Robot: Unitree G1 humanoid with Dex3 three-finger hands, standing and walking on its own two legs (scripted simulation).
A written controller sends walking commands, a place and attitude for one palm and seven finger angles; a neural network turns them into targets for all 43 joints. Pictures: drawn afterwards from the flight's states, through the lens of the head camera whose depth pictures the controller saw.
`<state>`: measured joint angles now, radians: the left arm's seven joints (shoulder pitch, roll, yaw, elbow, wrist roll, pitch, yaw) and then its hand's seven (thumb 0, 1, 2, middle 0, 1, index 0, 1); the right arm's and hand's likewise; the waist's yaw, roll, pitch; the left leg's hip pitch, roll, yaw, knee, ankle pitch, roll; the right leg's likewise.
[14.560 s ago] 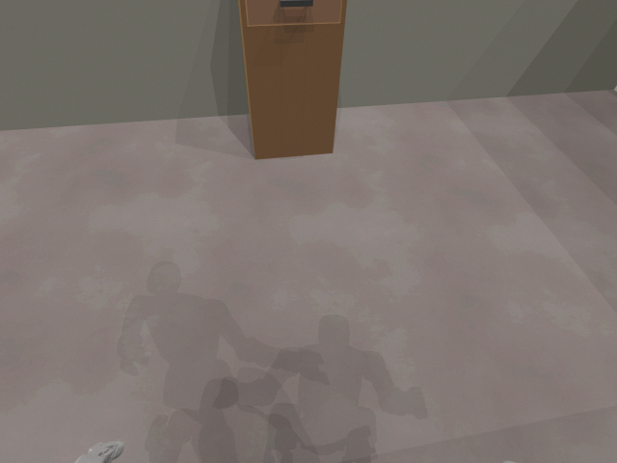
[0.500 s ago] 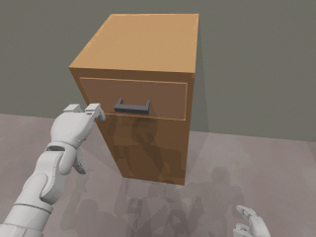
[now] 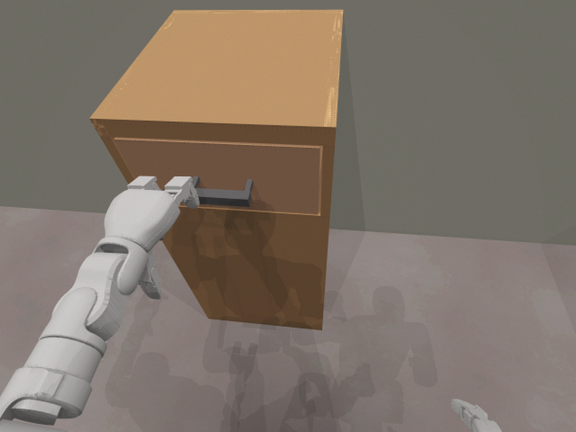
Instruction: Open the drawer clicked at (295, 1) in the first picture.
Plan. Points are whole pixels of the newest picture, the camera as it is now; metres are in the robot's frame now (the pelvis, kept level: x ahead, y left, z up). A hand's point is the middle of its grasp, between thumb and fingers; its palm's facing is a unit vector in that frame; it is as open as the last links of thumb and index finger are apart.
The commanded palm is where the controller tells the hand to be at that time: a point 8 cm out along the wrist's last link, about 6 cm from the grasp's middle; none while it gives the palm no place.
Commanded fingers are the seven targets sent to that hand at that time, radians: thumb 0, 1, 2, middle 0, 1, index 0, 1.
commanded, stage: move the hooked fingers above the handle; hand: left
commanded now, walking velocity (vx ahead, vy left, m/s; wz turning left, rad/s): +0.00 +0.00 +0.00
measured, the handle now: (220, 189) +0.52 +0.19 -0.01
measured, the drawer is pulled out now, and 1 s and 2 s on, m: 0.00 0.00 0.00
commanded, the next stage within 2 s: none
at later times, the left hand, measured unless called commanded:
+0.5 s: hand (191, 209) +0.42 +0.20 +0.05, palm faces -0.04 -0.03 -1.00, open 13.8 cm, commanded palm +0.41 +0.22 +0.11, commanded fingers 0.00 -0.50 0.30 -0.30 -1.20 -0.30 -1.20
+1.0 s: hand (212, 192) +0.47 +0.18 +0.03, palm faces +0.00 -0.03 -1.00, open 13.8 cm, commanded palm +0.46 +0.20 +0.10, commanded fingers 0.00 -0.50 0.30 -0.30 -1.20 -0.30 -1.20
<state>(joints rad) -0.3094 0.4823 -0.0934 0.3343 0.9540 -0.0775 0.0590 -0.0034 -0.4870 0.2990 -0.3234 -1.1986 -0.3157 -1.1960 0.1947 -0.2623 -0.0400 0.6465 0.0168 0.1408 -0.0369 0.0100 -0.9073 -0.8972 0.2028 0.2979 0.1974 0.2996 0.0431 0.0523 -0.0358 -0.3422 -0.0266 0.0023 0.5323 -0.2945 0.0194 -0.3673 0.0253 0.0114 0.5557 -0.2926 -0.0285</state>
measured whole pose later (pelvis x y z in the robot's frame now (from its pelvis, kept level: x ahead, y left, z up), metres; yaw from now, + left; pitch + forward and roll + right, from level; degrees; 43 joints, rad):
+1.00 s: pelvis +0.00 +0.01 -0.02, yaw -1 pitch +15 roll +0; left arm -0.76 0.43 -0.08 0.94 1.09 -0.11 0.29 0.00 -0.49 0.30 -0.39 -1.22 -0.33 -1.21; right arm 0.34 -0.25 -0.07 0.70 0.00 0.15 -0.01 0.01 -0.91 -0.90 0.20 0.30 0.20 0.30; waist -0.09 0.04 -0.12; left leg -0.60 -0.02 0.02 0.69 -0.36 0.03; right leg -0.62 0.04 0.02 0.68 -0.33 -0.02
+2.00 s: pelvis -0.02 +0.01 -0.01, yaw -3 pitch +13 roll +0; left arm -0.88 0.44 -0.06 1.09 1.08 0.02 0.26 0.00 -0.49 0.30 -0.38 -1.22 -0.40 -1.25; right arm 0.27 -0.22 0.01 0.67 0.03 0.16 -0.06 0.01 -0.91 -0.90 0.21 0.30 0.20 0.30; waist -0.13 0.04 -0.09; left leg -0.56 -0.01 0.05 0.64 -0.31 0.03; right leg -0.60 0.04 0.05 0.65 -0.28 -0.01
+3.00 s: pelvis -0.02 +0.01 -0.02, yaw +1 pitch +15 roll -1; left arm -0.80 0.50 -0.21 0.89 1.03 -0.19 0.16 -0.01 -0.49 0.30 -0.33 -1.20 -0.32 -1.20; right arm 0.36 -0.29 -0.08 0.70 0.01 0.08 -0.07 0.01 -0.91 -0.90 0.21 0.30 0.20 0.30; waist -0.06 0.02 -0.08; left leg -0.64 -0.03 -0.03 0.72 -0.33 0.02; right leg -0.63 0.03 -0.03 0.69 -0.32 -0.02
